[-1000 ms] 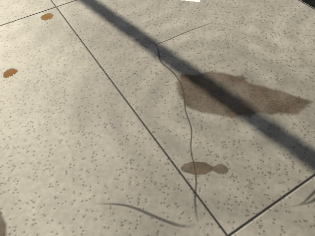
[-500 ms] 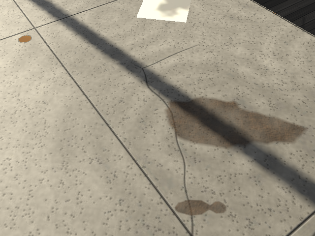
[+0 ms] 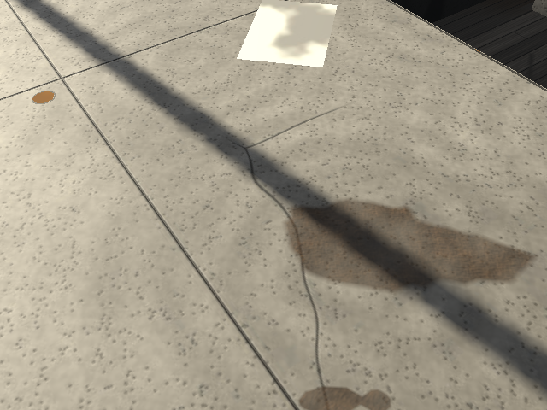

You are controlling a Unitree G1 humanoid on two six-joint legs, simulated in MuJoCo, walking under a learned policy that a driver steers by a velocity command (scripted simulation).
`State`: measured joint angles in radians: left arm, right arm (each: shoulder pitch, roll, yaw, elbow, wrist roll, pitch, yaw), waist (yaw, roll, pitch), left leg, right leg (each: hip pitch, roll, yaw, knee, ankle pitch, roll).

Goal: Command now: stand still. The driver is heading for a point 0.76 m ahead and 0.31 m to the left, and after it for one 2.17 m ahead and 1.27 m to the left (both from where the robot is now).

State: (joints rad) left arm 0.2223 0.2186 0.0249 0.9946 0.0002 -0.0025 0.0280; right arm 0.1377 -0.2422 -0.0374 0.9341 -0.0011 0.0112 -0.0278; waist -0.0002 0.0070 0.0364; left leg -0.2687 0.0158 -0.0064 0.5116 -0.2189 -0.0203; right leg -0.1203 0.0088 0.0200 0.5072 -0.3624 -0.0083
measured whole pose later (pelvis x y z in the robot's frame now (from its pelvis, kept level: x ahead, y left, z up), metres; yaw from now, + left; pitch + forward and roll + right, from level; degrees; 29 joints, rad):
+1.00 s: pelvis +0.26 +0.02 -0.01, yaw +3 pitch +2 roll +1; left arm -0.09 0.22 0.04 0.85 -0.03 -0.10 -0.04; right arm 0.49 -0.22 -0.04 1.10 0.01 -0.06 -0.01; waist -0.09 -0.01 0.04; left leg 0.19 0.00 0.01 0.22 -0.43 0.00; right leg -0.53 -0.02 -0.02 0.50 -0.03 -0.06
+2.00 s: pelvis +0.80 +0.17 +0.00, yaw +36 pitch +2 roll +0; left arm -0.02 0.27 0.05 0.77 -0.01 -0.12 -0.02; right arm 0.36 -0.28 -0.09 0.80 0.02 -0.05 -0.02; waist -0.08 -0.05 0.02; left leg -0.07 -0.09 -0.18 0.40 -0.35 0.06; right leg -0.55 -0.02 0.08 0.49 0.03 0.03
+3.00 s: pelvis +1.11 +0.47 +0.00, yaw +52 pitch +1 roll +2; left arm 0.14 0.26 0.03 0.88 0.02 -0.01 0.02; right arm 0.17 -0.24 -0.03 0.84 -0.02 -0.03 0.00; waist 0.00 -0.02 0.00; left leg -0.23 -0.05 0.05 0.47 -0.26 0.04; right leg -0.34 -0.07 0.02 0.52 -0.20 0.03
